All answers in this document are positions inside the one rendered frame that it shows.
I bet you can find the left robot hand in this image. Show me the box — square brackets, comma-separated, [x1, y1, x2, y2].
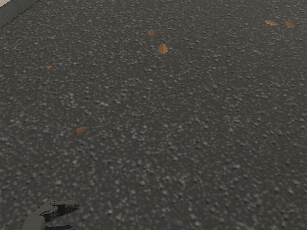
[19, 199, 79, 230]

